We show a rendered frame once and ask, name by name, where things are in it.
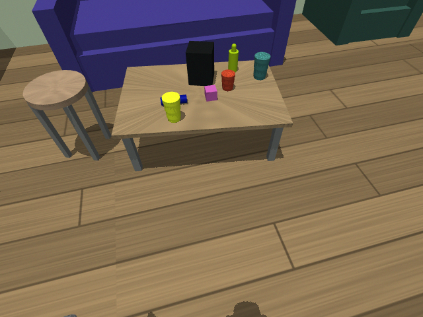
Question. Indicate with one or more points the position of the stool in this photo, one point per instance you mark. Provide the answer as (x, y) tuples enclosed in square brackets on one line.
[(61, 89)]

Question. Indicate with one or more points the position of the armchair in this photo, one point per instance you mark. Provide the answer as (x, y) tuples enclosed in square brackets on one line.
[(346, 21)]

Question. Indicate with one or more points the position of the sofa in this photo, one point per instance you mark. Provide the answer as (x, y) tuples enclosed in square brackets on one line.
[(101, 38)]

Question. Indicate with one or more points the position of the coffee table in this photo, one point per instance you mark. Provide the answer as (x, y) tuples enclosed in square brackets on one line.
[(252, 104)]

